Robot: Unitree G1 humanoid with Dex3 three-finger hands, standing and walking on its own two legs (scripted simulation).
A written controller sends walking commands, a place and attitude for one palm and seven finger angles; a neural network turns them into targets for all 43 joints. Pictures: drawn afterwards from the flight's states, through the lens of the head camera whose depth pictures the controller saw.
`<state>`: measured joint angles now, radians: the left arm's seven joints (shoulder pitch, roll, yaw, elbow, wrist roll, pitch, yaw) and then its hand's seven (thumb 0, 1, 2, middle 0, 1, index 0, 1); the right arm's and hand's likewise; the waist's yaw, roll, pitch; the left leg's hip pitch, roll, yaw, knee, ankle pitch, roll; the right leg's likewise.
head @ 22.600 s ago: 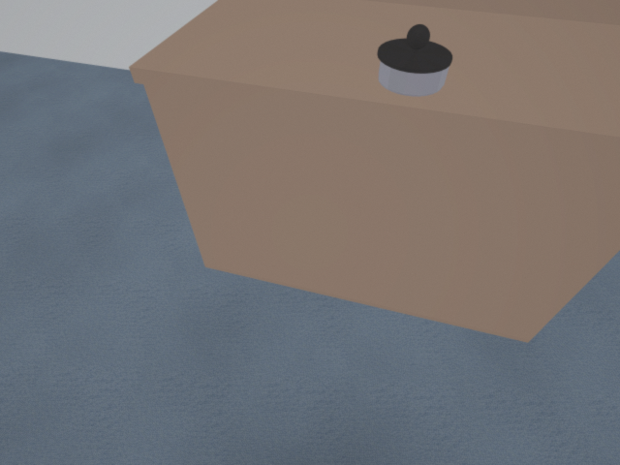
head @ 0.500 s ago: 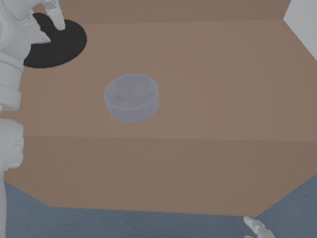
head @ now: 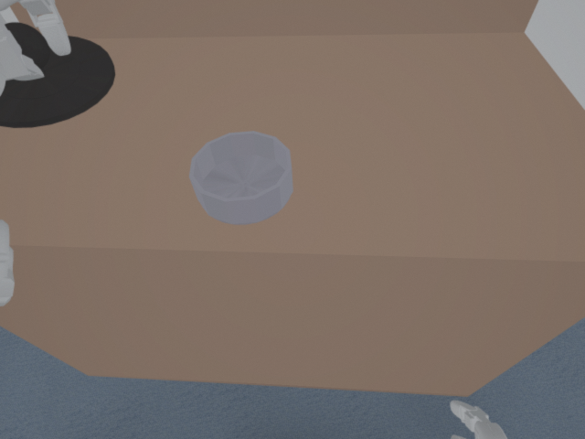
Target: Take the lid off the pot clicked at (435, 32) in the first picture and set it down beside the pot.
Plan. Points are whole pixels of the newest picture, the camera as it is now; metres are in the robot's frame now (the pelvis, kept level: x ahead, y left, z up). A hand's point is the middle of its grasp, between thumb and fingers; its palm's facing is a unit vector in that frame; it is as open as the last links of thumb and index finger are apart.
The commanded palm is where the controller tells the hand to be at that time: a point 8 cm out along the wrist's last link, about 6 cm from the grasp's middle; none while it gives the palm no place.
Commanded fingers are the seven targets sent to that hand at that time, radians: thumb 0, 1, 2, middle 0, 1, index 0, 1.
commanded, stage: move the lid sideways beside the pot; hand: left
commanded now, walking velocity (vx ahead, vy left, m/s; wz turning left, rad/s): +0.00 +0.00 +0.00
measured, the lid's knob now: (23, 47) +0.46 +0.30 +0.30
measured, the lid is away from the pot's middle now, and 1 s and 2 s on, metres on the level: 0.22 0.25 0.25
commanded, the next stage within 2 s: lower the lid onto the table in 0.34 s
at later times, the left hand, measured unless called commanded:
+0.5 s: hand out of the picture +0.44 +0.31 +0.31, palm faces -0.14 -0.07 -0.99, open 7.1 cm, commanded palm +0.42 +0.32 +0.38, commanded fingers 0.00 0.55 1.12 -0.88 -0.95 -0.97 -0.99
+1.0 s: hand (9, 85) +0.44 +0.32 +0.27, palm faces -0.20 -0.12 -0.97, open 7.1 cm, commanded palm +0.43 +0.32 +0.35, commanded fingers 0.00 0.55 1.12 -0.88 -0.95 -0.97 -0.99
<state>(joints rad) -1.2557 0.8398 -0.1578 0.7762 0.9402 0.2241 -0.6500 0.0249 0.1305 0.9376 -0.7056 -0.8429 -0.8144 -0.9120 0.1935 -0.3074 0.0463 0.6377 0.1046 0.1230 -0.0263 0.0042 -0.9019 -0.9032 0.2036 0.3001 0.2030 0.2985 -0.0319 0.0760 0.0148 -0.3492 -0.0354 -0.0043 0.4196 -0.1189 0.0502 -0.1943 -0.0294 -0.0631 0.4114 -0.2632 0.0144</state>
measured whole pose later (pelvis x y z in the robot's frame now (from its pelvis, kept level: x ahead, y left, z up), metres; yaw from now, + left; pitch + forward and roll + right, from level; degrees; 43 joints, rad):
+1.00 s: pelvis +0.00 +0.00 +0.00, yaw +0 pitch +3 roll -1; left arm -1.20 0.88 -0.11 0.89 0.96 0.21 -0.63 0.03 0.14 0.93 -0.70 -0.84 -0.81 -0.91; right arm 0.22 -0.31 0.04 0.65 0.11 0.13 -0.03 0.00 -0.90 -0.90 0.20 0.30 0.20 0.30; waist -0.06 0.06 0.02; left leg -0.36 -0.02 -0.01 0.44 -0.13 0.05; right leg -0.19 -0.02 -0.06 0.40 -0.26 0.01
